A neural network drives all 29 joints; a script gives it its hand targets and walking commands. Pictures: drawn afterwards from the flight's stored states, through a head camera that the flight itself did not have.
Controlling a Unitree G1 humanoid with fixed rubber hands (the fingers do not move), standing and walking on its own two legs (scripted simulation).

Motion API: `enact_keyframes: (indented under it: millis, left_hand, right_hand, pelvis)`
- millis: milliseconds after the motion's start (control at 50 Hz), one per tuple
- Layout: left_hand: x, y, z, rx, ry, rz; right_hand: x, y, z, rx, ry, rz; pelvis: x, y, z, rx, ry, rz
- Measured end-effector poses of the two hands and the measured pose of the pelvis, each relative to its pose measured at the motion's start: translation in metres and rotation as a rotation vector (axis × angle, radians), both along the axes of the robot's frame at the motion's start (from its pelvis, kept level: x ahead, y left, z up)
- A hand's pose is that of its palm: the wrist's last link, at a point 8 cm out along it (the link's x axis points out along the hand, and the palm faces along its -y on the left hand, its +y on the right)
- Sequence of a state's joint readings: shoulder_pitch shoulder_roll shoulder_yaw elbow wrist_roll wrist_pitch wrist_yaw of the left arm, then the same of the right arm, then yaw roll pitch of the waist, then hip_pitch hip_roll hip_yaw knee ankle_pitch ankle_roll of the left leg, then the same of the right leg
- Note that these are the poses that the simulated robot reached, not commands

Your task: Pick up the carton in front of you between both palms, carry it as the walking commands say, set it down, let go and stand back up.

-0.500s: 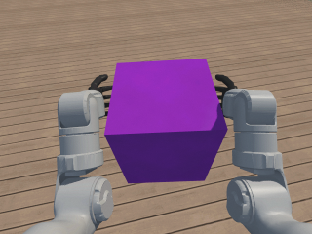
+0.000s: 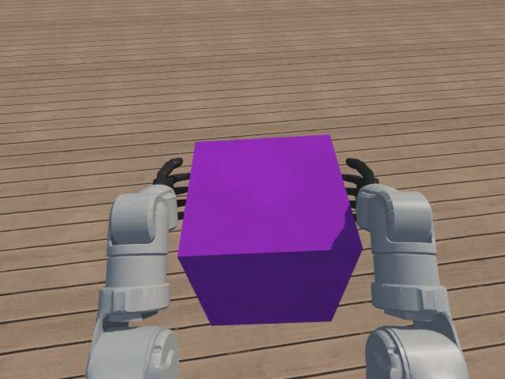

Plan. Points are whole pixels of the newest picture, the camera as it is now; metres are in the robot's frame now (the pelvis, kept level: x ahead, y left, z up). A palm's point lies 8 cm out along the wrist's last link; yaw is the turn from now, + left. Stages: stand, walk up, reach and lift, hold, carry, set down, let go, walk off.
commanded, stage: carry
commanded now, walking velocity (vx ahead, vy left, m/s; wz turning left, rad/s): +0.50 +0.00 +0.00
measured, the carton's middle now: (266, 236) +0.35 +0.00 +0.04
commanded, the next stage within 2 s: none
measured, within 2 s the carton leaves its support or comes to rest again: neither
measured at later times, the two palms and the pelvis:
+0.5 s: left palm (204, 127) +0.56 +0.12 +0.10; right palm (356, 131) +0.56 -0.17 +0.09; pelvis +0.30 -0.03 +0.00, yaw +2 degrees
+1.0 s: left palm (200, 60) +0.86 +0.17 +0.09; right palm (314, 61) +0.85 -0.13 +0.09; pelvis +0.59 +0.02 +0.01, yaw -1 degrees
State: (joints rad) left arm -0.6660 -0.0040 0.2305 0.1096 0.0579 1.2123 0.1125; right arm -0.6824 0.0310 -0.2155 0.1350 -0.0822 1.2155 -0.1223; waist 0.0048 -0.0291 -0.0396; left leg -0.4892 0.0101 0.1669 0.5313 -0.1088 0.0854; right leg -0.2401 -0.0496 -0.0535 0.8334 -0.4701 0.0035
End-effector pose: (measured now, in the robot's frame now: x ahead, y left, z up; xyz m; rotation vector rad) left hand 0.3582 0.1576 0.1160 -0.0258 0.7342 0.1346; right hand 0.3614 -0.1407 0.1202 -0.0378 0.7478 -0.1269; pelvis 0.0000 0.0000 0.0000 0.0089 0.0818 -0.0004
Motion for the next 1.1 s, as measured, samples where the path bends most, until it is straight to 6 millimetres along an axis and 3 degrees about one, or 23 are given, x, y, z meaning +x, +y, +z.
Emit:
enact_keyframes:
  millis: [120,240,340,440,520,640,820,940,1020,1100]
  left_hand:
    - [0.041,0.002,-0.017,-0.039,0.070,-0.010]
    - [0.080,-0.006,-0.007,-0.088,-0.020,0.016]
    - [0.125,-0.016,0.004,-0.042,-0.087,0.009]
    - [0.179,-0.031,-0.005,0.003,-0.094,0.021]
    - [0.205,-0.033,-0.018,0.017,0.001,0.053]
    - [0.252,-0.030,-0.011,0.013,0.020,0.083]
    - [0.370,-0.017,0.007,0.003,-0.077,0.046]
    - [0.464,0.009,-0.017,-0.032,-0.074,0.030]
    - [0.508,0.014,-0.029,-0.044,0.023,0.012]
    - [0.551,0.013,-0.025,-0.039,0.038,-0.017]
  right_hand:
    - [0.025,0.002,-0.020,0.031,0.068,-0.077]
    - [0.061,-0.006,-0.007,0.077,-0.027,-0.144]
    - [0.113,-0.017,0.001,0.066,-0.089,-0.098]
    - [0.174,-0.032,-0.018,0.077,-0.094,-0.058]
    - [0.211,-0.033,-0.030,0.073,0.001,-0.022]
    - [0.267,-0.030,-0.022,0.062,0.021,0.012]
    - [0.373,-0.018,-0.002,0.061,-0.077,-0.026]
    - [0.461,0.008,-0.017,0.027,-0.076,-0.043]
    - [0.497,0.014,-0.029,0.019,0.020,-0.071]
    - [0.533,0.013,-0.025,0.015,0.035,-0.093]
  pelvis:
    - [0.059,0.013,0.019,-0.031,0.014,-0.018]
    - [0.127,0.011,0.029,-0.044,0.015,-0.012]
    - [0.196,-0.002,0.022,-0.030,0.000,-0.009]
    - [0.270,-0.022,0.000,-0.030,-0.025,0.021]
    - [0.307,-0.032,0.007,-0.021,-0.026,0.043]
    - [0.364,-0.037,0.023,-0.001,-0.021,0.040]
    - [0.474,-0.015,0.021,-0.005,-0.022,0.029]
    - [0.561,0.013,-0.002,0.008,-0.029,-0.003]
    - [0.599,0.025,0.010,-0.013,-0.017,-0.023]
    - [0.641,0.029,0.023,-0.027,-0.009,-0.020]
